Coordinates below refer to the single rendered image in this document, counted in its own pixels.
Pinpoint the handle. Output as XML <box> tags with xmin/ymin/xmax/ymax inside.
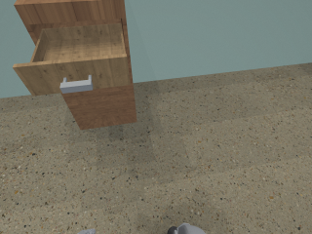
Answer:
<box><xmin>59</xmin><ymin>75</ymin><xmax>94</xmax><ymax>94</ymax></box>

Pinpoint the robot right thigh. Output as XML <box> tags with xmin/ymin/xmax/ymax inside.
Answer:
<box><xmin>173</xmin><ymin>224</ymin><xmax>206</xmax><ymax>234</ymax></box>

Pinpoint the cabinet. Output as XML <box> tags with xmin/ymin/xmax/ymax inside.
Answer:
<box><xmin>14</xmin><ymin>0</ymin><xmax>137</xmax><ymax>131</ymax></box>

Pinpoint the drawer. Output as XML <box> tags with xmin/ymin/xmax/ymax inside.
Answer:
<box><xmin>13</xmin><ymin>23</ymin><xmax>131</xmax><ymax>97</ymax></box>

